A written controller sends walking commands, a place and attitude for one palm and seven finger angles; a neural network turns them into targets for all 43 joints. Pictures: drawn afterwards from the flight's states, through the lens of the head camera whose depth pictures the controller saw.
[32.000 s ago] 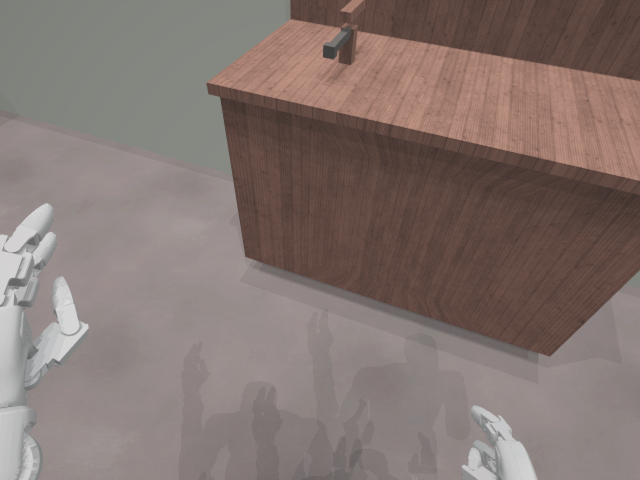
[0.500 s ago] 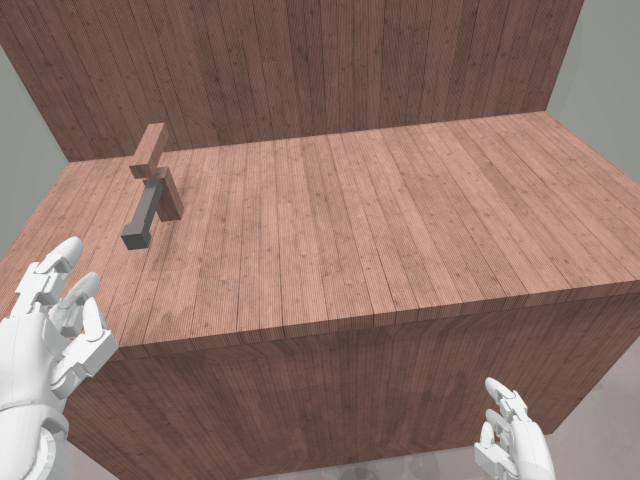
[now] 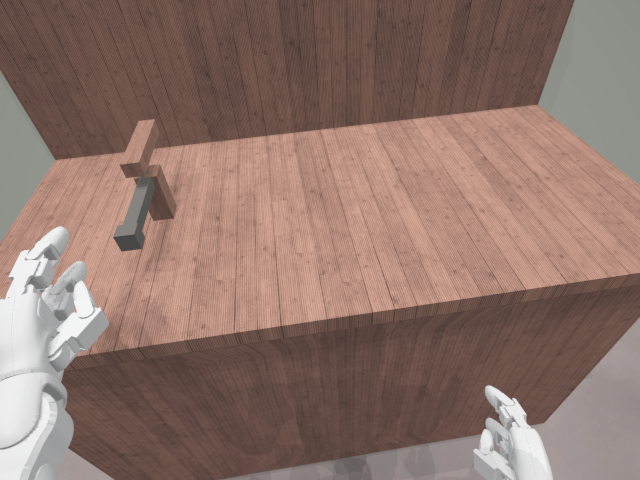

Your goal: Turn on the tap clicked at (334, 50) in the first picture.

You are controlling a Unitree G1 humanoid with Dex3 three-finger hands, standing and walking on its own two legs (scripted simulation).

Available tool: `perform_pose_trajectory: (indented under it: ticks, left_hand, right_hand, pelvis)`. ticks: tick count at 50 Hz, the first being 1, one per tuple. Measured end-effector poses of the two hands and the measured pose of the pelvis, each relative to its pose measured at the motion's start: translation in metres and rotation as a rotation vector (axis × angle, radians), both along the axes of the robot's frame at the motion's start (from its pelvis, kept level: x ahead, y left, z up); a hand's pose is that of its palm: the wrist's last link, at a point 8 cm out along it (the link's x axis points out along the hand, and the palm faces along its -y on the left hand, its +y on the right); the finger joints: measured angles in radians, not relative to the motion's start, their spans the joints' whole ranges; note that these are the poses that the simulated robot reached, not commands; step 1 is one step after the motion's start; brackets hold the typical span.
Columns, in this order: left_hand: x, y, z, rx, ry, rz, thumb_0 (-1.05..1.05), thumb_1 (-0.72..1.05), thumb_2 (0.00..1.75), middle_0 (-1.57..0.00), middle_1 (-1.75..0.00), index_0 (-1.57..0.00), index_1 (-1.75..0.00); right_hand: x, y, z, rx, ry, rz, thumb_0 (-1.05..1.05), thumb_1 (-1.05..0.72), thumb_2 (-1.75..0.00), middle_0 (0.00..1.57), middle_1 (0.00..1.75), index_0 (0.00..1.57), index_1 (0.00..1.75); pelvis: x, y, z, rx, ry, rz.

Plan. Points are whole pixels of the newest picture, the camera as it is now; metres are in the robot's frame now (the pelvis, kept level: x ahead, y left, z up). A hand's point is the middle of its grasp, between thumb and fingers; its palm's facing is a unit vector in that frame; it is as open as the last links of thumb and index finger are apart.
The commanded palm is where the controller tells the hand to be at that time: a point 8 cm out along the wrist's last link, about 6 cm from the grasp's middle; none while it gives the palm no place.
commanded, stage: reach beside the lever's end, fingers flat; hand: left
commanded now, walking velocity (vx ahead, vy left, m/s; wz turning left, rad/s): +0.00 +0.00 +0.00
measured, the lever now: (129, 237) +0.37 +0.32 +0.12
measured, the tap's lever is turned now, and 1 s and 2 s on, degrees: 0 0 1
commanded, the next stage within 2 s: push the lever round in 1.60 s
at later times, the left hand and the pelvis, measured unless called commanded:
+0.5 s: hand (99, 279) +0.27 +0.29 +0.15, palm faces +0.51 -0.86 -0.09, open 7.6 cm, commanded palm +0.23 +0.33 +0.15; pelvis +0.00 +0.01 +0.00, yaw -1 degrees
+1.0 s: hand (105, 255) +0.32 +0.32 +0.14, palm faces +0.49 -0.87 -0.08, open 7.8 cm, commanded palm +0.28 +0.36 +0.13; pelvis -0.01 +0.02 +0.00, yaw -1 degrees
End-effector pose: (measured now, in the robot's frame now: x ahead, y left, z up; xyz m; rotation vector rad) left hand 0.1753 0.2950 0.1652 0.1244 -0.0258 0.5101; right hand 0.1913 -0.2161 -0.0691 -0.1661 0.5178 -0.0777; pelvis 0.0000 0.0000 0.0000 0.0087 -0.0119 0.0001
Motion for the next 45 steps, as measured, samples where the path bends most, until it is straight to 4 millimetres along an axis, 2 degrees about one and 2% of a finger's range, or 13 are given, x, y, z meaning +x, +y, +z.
perform_pose_trajectory:
  ticks: [5, 12, 19, 26, 33, 45]
  left_hand:
    - [0.004, 0.006, -0.002, -0.004, -0.009, 0.016, 0.02, 0.9, 0.9, -0.2, -0.28, -0.19, -0.29]
    - [0.023, 0.009, -0.005, -0.017, -0.01, -0.011, 0.02, 0.9, 0.9, -0.19, -0.27, -0.19, -0.27]
    - [0.043, 0.024, -0.01, -0.028, 0.022, 0.019, 0.02, 0.9, 0.9, -0.19, -0.25, -0.18, -0.25]
    - [0.052, 0.035, -0.01, -0.028, 0.006, 0.021, 0.02, 0.9, 0.9, -0.18, -0.23, -0.17, -0.24]
    - [0.063, 0.04, -0.018, -0.045, 0.022, 0.013, 0.02, 0.9, 0.9, -0.17, -0.22, -0.17, -0.22]
    - [0.087, 0.064, -0.02, -0.042, 0.019, 0.04, 0.02, 0.9, 0.9, -0.16, -0.18, -0.16, -0.19]
  right_hand:
    - [-0.004, -0.001, -0.001, -0.012, 0.012, -0.006, 0.01, -0.9, -0.9, 0.2, 0.3, 0.2, 0.3]
    - [-0.008, -0.002, -0.002, -0.021, 0.031, -0.02, 0.01, -0.9, -0.9, 0.2, 0.3, 0.2, 0.3]
    - [-0.011, -0.005, -0.003, -0.024, 0.055, -0.044, 0.01, -0.9, -0.9, 0.2, 0.3, 0.2, 0.3]
    - [-0.015, -0.009, -0.005, -0.034, 0.077, -0.059, 0.01, -0.9, -0.9, 0.2, 0.3, 0.2, 0.3]
    - [-0.022, -0.011, -0.008, -0.044, 0.104, -0.075, 0.01, -0.9, -0.9, 0.2, 0.3, 0.2, 0.3]
    - [-0.037, -0.016, -0.013, -0.065, 0.158, -0.097, 0.01, -0.9, -0.9, 0.2, 0.3, 0.2, 0.3]
  pelvis:
    - [-0.003, 0.002, 0.0, -0.002, -0.005, 0.004]
    - [-0.006, 0.003, 0.001, -0.001, -0.001, 0.001]
    - [-0.005, 0.004, 0.002, -0.001, 0.006, -0.007]
    - [-0.003, 0.008, 0.003, -0.002, 0.013, -0.011]
    - [-0.003, 0.01, 0.003, -0.001, 0.02, -0.013]
    - [-0.006, 0.013, 0.003, -0.007, 0.04, -0.013]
